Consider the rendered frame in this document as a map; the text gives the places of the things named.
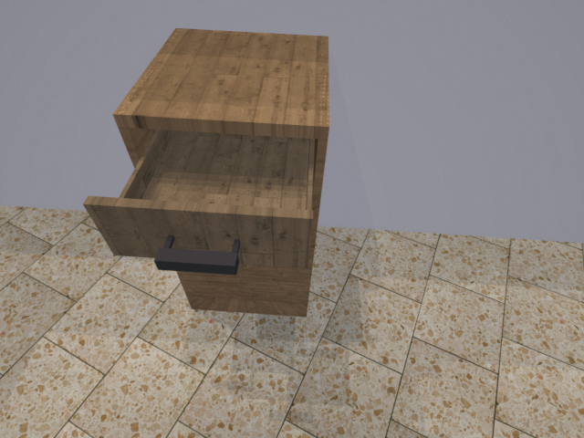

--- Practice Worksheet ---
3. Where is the drawer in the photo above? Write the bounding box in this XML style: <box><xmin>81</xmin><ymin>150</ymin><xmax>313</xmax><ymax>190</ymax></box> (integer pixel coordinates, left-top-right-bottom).
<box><xmin>83</xmin><ymin>130</ymin><xmax>314</xmax><ymax>268</ymax></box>

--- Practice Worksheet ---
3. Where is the cabinet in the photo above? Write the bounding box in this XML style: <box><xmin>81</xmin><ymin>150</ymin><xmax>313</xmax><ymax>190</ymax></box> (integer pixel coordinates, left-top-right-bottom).
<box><xmin>113</xmin><ymin>28</ymin><xmax>329</xmax><ymax>318</ymax></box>

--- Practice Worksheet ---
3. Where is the handle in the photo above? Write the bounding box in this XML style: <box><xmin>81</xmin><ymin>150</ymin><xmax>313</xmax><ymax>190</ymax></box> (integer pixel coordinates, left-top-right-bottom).
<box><xmin>154</xmin><ymin>235</ymin><xmax>240</xmax><ymax>275</ymax></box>

